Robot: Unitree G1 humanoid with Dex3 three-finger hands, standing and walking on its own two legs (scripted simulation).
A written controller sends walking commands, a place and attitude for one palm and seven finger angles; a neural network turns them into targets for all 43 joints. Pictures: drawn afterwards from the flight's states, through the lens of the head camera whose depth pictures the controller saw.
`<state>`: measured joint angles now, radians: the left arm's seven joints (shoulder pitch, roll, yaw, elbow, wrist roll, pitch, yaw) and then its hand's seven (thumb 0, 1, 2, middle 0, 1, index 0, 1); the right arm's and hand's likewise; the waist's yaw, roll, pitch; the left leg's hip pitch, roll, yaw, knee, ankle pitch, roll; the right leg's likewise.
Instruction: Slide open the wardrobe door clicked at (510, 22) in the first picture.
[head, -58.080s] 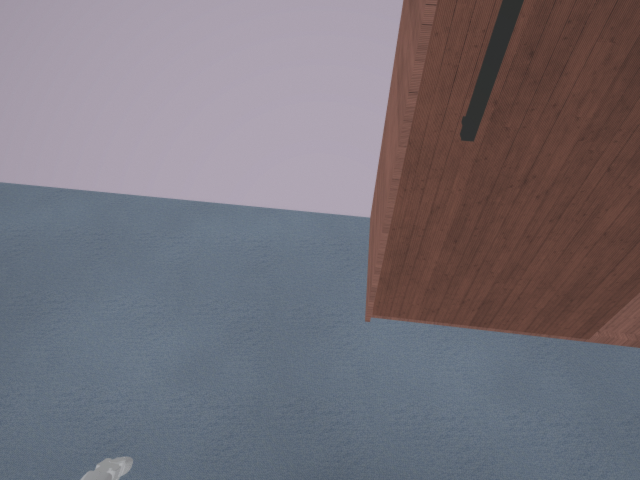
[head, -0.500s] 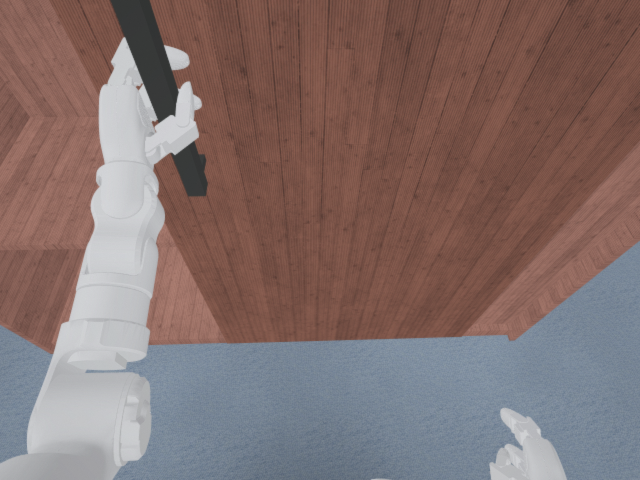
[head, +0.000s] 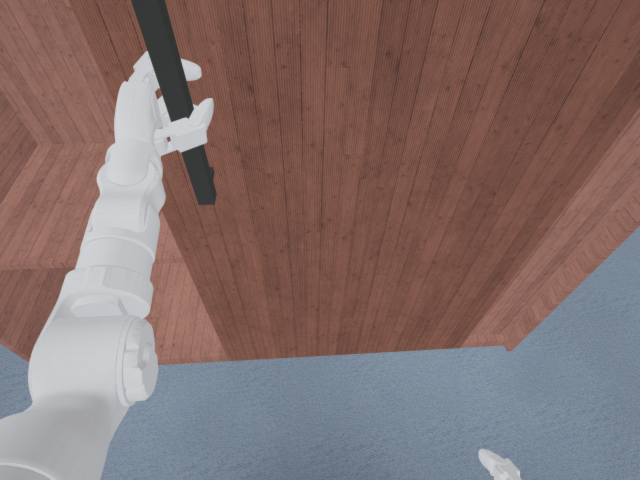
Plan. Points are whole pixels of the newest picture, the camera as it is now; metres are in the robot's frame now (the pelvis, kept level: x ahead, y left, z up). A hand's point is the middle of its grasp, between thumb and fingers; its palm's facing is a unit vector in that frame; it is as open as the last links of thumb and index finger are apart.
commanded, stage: loosen the grip on the handle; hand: left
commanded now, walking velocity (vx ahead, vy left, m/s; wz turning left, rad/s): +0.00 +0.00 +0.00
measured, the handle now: (185, 105) +0.51 +0.19 +0.20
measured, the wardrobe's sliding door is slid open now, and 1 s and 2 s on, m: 0.54 0.54 0.54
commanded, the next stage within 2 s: slip the hand off the handle in 0.48 s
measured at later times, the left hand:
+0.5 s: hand (195, 125) +0.47 +0.17 +0.20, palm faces +0.19 -0.97 -0.12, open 14.4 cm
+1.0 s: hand (159, 125) +0.46 +0.21 +0.20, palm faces +0.23 -0.97 -0.08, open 14.5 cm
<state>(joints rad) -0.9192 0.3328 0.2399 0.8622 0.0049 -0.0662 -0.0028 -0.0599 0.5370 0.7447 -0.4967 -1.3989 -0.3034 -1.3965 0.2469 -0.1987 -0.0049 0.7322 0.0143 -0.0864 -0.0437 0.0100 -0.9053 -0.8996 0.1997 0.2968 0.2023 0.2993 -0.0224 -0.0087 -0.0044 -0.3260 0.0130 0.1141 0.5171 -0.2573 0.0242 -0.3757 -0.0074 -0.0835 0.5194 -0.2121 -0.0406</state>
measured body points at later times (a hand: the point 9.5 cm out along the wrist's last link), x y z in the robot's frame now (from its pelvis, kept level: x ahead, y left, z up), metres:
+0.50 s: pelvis -0.02 -0.01 +0.00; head +0.01 -0.01 +0.44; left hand +0.45 +0.22 +0.20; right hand -0.01 -0.29 -0.11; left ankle +0.00 +0.09 -0.73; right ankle +0.03 -0.09 -0.73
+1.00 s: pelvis +0.01 +0.00 +0.00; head +0.03 +0.01 +0.45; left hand +0.44 +0.26 +0.20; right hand +0.12 -0.25 -0.10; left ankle +0.00 +0.09 -0.73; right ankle +0.03 -0.09 -0.73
